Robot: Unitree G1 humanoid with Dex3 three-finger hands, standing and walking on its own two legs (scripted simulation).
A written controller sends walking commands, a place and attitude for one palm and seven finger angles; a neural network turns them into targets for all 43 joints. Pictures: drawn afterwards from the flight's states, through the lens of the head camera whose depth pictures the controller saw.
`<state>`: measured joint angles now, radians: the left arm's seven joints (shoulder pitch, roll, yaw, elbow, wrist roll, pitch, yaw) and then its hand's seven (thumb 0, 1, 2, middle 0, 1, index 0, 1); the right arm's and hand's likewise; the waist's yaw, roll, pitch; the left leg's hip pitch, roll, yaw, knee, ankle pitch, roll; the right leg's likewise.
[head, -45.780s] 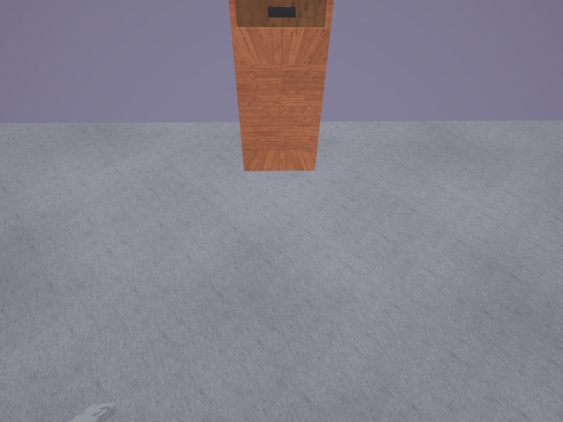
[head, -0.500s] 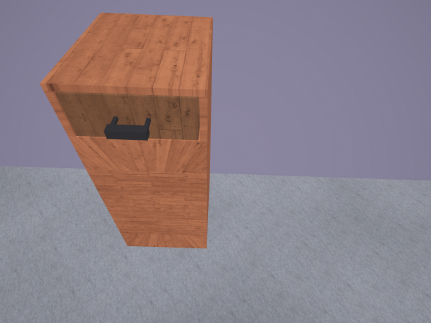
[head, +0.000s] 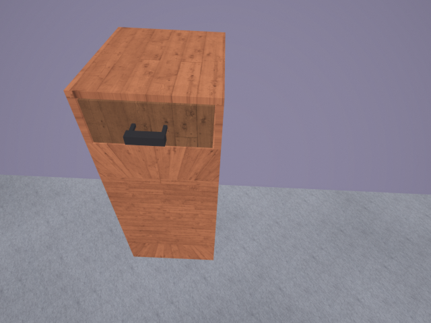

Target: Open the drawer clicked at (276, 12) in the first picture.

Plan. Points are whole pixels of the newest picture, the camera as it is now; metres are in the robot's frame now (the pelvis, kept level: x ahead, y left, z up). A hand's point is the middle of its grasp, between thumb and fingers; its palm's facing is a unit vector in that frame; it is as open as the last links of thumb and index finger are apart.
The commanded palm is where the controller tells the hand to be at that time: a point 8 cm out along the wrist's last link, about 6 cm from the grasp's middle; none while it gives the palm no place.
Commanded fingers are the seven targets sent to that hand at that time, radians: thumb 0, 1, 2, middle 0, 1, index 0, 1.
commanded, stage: look again from close up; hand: left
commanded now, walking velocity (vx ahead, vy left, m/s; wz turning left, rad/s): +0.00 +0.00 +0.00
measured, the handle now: (147, 132) +0.55 +0.21 +0.04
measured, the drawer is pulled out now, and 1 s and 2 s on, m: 0.00 0.00 0.00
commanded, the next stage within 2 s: raise the hand with hooked fingers in 0.06 s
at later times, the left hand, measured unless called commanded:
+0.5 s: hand (100, 309) +0.15 +0.21 -0.03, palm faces +0.04 -0.24 -0.97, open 8.2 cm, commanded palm +0.12 +0.23 +0.00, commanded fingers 0.00 0.48 0.72 -0.23 -0.57 -0.23 -0.57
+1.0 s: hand (104, 248) +0.24 +0.22 +0.03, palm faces +0.04 -0.13 -0.99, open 11.1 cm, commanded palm +0.21 +0.22 +0.09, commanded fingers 0.00 -0.10 0.47 -0.27 -0.94 -0.27 -0.94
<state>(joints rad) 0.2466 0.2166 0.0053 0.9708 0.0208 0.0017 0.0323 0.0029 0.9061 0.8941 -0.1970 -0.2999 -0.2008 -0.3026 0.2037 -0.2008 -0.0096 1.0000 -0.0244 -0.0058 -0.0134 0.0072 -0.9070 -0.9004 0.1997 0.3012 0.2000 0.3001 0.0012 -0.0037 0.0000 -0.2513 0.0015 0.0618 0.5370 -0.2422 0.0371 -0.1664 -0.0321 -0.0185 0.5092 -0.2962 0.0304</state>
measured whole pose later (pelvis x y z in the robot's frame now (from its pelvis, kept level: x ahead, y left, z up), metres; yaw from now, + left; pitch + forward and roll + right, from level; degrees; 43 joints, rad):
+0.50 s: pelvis -0.05 -0.01 -0.03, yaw -2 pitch +4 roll +2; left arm 0.35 0.30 -0.06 0.09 0.92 -0.02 0.41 0.00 0.70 0.81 -0.21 -0.43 -0.21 -0.43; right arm 0.15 -0.23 -0.01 0.60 -0.04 -0.08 -0.02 0.01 -0.90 -0.90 0.20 0.30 0.20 0.30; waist 0.05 0.04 -0.09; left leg -0.57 -0.04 0.06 0.73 -0.23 0.03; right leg -0.56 0.03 0.10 0.83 -0.34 -0.01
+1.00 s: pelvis +0.01 -0.01 -0.02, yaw -2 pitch +3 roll +1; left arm 0.30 0.40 -0.07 -0.12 0.96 0.11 0.22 0.00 0.11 0.56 -0.27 -0.80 -0.28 -0.81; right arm 0.12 -0.20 0.04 0.56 -0.04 0.09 -0.03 0.01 -0.90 -0.90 0.20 0.30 0.20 0.30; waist 0.07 0.06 -0.07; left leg -0.43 -0.06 -0.01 0.69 -0.32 0.04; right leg -0.38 0.06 0.10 0.72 -0.39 -0.02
